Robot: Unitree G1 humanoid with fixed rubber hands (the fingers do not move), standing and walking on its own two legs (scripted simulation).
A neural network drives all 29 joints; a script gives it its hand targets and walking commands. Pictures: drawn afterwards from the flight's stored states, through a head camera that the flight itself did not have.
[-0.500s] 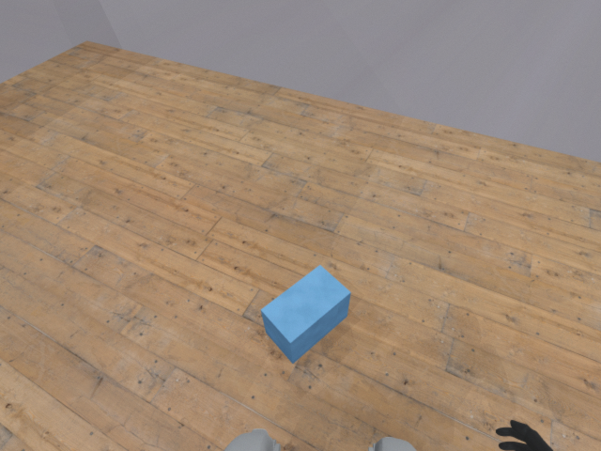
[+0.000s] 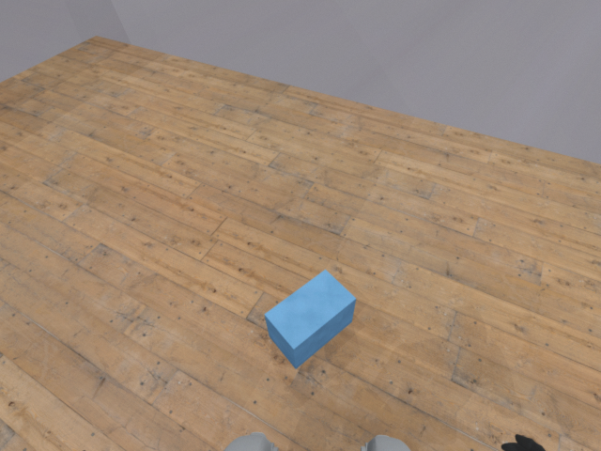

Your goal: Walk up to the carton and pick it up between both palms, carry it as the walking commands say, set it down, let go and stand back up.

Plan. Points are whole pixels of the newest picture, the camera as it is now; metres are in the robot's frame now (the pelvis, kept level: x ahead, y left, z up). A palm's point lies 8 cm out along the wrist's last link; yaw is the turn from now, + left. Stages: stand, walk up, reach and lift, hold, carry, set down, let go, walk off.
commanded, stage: walk up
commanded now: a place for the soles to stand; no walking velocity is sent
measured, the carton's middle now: (310, 318) +0.61 -0.01 -0.63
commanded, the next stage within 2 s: none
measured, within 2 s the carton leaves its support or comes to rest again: neither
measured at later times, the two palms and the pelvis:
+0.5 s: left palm out of the picture +0.09 +0.35 -0.07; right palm out of the picture +0.14 -0.28 -0.08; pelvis +0.02 +0.03 +0.00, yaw -1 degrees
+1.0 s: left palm out of the picture +0.13 +0.34 -0.07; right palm out of the picture +0.14 -0.29 -0.08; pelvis +0.03 +0.02 +0.00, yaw +0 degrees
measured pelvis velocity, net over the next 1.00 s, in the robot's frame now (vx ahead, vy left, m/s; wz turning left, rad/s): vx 0.03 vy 0.02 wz -0.01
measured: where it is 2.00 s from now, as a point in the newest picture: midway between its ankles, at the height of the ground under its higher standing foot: outside the picture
